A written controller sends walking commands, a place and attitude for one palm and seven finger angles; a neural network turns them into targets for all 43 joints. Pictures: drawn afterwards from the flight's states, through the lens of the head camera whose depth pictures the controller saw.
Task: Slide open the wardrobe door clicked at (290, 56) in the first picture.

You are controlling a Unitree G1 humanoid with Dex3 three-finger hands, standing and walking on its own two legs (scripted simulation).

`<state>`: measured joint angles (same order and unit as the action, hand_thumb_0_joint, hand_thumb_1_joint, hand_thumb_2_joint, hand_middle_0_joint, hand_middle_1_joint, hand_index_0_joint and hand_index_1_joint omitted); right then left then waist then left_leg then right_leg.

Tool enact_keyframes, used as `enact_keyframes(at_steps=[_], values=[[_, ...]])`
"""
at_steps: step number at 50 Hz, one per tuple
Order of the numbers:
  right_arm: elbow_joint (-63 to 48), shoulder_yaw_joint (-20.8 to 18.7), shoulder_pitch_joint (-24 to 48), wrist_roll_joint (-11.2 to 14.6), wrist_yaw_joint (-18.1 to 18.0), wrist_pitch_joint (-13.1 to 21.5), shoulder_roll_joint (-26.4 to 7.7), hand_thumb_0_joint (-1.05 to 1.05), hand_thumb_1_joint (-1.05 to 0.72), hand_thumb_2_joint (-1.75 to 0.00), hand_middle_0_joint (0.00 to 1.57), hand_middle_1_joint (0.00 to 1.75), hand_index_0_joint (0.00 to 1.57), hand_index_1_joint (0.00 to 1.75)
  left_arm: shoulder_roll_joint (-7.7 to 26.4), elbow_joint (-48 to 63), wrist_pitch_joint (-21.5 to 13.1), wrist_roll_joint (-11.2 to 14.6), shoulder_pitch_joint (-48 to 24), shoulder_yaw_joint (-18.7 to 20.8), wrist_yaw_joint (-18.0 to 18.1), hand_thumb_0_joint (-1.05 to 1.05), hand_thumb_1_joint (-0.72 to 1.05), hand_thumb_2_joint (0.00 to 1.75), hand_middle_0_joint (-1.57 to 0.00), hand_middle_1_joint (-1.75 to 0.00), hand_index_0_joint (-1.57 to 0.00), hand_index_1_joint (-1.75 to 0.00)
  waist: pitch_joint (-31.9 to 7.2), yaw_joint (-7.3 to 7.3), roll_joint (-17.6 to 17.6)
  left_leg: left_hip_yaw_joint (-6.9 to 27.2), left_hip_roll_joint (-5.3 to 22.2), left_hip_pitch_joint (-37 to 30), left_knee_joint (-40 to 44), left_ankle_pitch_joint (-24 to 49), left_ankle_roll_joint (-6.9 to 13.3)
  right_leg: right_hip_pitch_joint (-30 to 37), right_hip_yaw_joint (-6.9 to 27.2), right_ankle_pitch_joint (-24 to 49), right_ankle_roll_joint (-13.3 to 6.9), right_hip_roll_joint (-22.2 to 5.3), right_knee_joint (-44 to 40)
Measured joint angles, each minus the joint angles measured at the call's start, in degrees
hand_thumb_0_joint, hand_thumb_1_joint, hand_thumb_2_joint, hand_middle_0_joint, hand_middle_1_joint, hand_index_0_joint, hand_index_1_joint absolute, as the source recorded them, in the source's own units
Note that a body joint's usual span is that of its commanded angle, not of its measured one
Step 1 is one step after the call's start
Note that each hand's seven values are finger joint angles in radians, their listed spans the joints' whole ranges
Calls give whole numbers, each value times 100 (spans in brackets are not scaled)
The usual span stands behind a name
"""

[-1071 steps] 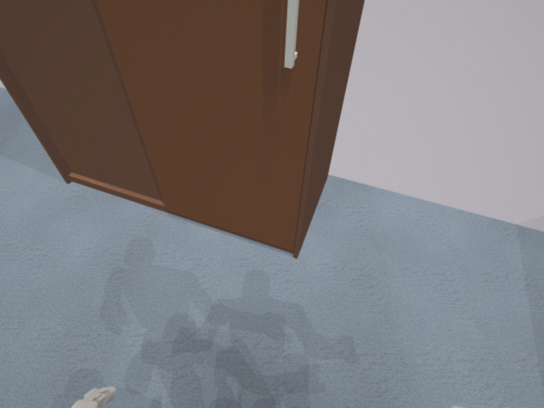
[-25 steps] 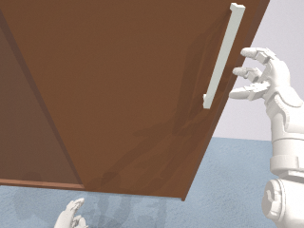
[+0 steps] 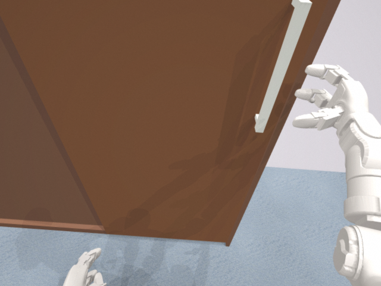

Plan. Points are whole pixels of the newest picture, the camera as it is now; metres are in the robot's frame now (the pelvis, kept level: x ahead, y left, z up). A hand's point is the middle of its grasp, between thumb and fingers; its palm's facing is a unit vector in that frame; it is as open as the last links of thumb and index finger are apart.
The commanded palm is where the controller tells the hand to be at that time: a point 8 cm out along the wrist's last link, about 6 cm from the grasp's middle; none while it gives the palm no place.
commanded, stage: move the hooked fingers beside the handle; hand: right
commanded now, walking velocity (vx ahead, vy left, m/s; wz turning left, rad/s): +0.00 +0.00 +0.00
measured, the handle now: (275, 74) +0.49 -0.14 +0.24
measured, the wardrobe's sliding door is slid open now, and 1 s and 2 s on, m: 0.00 0.00 0.00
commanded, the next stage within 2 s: feel for the door with the fingertips in 0.38 s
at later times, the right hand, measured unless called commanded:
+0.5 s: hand (316, 104) +0.41 -0.21 +0.23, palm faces +0.05 +1.00 -0.01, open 14.0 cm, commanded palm +0.38 -0.25 +0.22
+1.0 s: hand (285, 94) +0.43 -0.15 +0.23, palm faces +0.04 +1.00 +0.00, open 14.0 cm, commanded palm +0.41 -0.21 +0.22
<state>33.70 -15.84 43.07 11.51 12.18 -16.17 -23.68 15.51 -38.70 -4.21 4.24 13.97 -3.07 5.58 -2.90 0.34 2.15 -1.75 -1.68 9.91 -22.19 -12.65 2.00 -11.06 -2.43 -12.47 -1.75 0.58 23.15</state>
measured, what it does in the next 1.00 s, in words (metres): stands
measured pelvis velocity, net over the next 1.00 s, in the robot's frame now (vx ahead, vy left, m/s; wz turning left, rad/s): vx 0.00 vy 0.00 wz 0.00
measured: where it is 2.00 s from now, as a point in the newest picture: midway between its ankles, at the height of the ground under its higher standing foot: outside the picture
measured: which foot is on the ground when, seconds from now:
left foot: down 0.00-1.00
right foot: down 0.00-1.00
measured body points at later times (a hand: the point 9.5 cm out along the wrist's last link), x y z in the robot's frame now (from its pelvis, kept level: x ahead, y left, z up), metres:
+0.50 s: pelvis +0.00 +0.00 +0.00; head -0.02 +0.01 +0.45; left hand +0.16 +0.24 -0.09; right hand +0.40 -0.26 +0.23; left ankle -0.01 +0.10 -0.74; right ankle +0.00 -0.10 -0.74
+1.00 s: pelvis +0.00 +0.00 +0.00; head -0.02 +0.02 +0.45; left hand +0.14 +0.24 -0.11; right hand +0.42 -0.20 +0.23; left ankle -0.01 +0.10 -0.74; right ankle +0.00 -0.10 -0.74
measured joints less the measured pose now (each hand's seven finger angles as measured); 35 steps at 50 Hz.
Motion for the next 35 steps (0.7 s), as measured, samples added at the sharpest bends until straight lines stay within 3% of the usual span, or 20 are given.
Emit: enact_keyframes(at_steps=[3,10,18,25,35], values=[[10,-12,74,26,37,138,45,-1,50,-30,30,120,29,120,-29,-65,-24,1,24,-30,3,1,90,90,-20,-30,-20,-30,-21,-5,-56,-5,-3,-14,-17,-25,0,8,5,-30,3,-3,28],[390,-37,216,-128,-82,-86,-94,-1,50,-30,30,120,30,120,-14,-21,32,-5,51,-1,-32,1,90,90,-21,-30,-20,-30,-72,-83,1,26,3,39,-27,-34,-16,-41,-25,-57,-11,2,48],[-476,-169,-342,30,38,141,119,-1,50,-30,30,120,29,120,-45,3,13,-10,149,16,-79,1,90,90,-20,-30,-20,-30,-102,15,-39,102,-1,-65,-32,-70,-27,110,-97,-94,-19,-1,5],[-429,-4,-310,-54,-71,-347,50,-1,50,-30,30,120,30,120,-20,36,84,18,-43,-5,-59,1,90,90,-20,-30,-20,-30,-71,35,2,35,17,-95,-44,-74,-30,95,-32,-96,-21,16,62],[-677,357,-107,57,-247,-196,500,-1,50,-30,30,120,29,120,-99,-50,1,-24,-254,-61,-29,1,90,90,-20,-30,-20,-30,-9,110,-40,-60,48,-82,-69,-61,-23,57,61,-36,-11,47,70]])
